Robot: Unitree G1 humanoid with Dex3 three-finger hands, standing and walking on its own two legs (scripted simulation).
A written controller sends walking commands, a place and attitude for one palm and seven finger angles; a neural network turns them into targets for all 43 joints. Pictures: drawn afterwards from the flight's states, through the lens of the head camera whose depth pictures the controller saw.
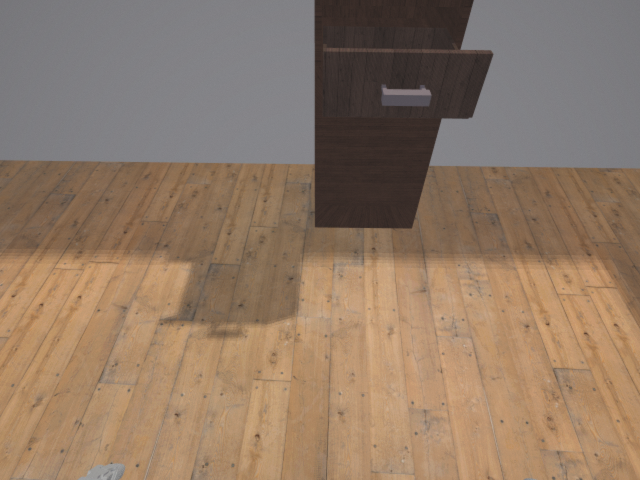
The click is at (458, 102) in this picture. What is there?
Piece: drawer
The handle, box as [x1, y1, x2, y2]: [381, 84, 431, 105]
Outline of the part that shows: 381,86 382,105 429,104 431,95 429,90 425,89 424,85 420,85 419,90 387,89 385,84 382,84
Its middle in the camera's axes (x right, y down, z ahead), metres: +0.20 -0.34 +0.91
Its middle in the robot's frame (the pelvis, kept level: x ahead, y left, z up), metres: +0.93 -0.15 +0.03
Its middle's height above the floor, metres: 0.80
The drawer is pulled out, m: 0.29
